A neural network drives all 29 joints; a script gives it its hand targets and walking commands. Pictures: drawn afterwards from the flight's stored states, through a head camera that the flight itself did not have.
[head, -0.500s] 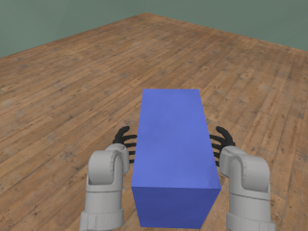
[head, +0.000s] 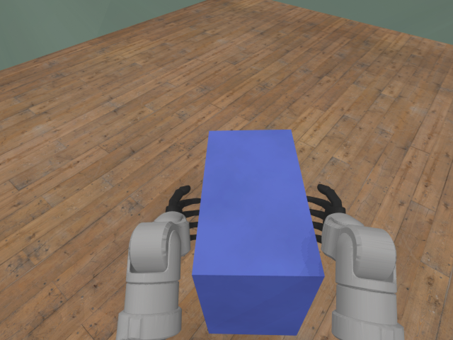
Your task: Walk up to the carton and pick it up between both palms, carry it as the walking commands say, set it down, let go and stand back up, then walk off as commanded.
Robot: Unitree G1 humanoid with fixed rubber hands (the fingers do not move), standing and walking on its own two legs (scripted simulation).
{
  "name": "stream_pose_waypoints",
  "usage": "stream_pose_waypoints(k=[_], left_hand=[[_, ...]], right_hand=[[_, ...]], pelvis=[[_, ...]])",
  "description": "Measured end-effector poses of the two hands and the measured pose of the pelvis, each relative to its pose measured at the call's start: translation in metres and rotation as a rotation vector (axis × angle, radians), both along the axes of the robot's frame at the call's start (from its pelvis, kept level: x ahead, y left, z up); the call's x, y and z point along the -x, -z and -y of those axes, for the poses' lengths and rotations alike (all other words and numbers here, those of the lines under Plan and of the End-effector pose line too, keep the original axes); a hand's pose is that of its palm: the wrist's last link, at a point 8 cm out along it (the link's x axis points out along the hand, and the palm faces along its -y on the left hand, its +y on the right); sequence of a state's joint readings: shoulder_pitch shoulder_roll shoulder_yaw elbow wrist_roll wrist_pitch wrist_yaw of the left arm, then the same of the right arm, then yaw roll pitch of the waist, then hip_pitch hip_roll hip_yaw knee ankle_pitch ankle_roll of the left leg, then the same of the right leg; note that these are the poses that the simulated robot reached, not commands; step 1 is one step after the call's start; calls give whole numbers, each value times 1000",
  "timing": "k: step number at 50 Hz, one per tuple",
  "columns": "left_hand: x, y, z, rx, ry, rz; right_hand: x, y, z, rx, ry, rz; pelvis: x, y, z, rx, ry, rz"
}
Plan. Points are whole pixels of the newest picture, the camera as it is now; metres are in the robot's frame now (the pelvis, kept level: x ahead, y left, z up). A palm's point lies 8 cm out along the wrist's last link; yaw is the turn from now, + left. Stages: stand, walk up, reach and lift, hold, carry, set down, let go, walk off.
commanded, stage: carry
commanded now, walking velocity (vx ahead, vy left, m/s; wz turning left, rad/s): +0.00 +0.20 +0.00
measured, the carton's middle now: (251, 229) +0.34 +0.00 +0.01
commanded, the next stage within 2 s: none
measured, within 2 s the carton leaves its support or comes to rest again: neither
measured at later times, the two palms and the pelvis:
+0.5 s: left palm (87, 249) +0.25 +0.26 +0.07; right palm (251, 242) +0.27 +0.00 +0.08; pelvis -0.05 +0.11 -0.01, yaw +3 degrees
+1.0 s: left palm out of the picture +0.17 +0.40 +0.07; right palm (142, 277) +0.20 +0.15 +0.10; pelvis -0.11 +0.25 -0.01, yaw +5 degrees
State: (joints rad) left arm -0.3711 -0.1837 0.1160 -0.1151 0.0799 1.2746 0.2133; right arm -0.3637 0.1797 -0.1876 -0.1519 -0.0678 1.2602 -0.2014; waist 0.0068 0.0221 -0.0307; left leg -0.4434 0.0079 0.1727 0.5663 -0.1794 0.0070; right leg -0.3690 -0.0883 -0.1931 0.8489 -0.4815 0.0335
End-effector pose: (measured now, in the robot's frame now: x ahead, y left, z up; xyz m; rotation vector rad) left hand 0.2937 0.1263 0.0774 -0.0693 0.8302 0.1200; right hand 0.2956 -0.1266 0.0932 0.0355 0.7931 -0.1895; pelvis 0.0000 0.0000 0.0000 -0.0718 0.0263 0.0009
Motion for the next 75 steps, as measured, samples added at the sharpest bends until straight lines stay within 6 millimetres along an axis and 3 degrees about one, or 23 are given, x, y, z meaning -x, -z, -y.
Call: stream_pose_waypoints(k=[6,12,18,26,30,35,39,48,52,59,63,73,75], left_hand=[[8,3,-34,-22,-31,-1],[10,5,-73,-1,-28,1],[22,4,-102,18,-42,18],[52,4,-132,-26,-74,28],[64,6,-150,-6,-55,17],[78,5,-181,7,-56,30],[90,-1,-206,-7,-79,14],[115,6,-265,25,-98,32],[125,-2,-293,21,-112,27],[143,9,-343,32,-140,48],[152,10,-371,31,-141,25],[173,-9,-423,4,-189,13],[182,-8,-431,-2,-214,35]], right_hand=[[1,10,-33,-29,-28,0],[3,6,-73,-7,-26,4],[11,-1,-102,12,-38,21],[34,11,-133,-38,-65,31],[50,9,-150,-16,-55,21],[64,3,-181,1,-56,35],[71,0,-207,-11,-77,18],[91,1,-267,18,-95,37],[98,-7,-295,14,-108,31],[111,5,-345,18,-135,50],[121,7,-373,20,-136,23],[129,-6,-427,-5,-178,7],[133,-4,-436,-14,-201,29]], pelvis=[[7,3,-28,-38,-12,-14],[10,3,-65,-15,-33,-12],[20,3,-89,5,-33,-5],[50,7,-115,-41,-50,-13],[60,7,-135,-18,-60,-3],[73,8,-164,13,-65,12],[85,-2,-183,11,-80,-22],[105,8,-237,9,-92,6],[115,-2,-260,19,-98,-13],[128,15,-305,-16,-102,-2],[138,10,-332,5,-109,10],[158,-15,-372,-9,-145,-54],[164,-8,-376,-70,-134,-47]])
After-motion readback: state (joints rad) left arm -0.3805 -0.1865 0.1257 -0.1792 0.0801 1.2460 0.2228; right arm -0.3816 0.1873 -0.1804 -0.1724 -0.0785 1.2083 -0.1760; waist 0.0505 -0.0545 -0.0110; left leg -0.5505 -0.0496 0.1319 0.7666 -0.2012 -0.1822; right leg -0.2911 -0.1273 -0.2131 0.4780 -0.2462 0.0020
